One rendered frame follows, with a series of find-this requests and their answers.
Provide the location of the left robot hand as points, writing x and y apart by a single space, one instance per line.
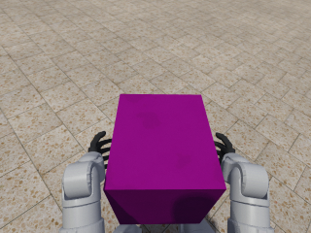
95 145

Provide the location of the right robot thigh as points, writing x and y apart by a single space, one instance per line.
202 227

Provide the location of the robot left forearm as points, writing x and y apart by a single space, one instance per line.
81 195

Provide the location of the robot right forearm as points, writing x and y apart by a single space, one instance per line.
249 195

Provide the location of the right robot hand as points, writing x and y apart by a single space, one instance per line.
225 148

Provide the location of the carton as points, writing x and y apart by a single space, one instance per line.
163 166

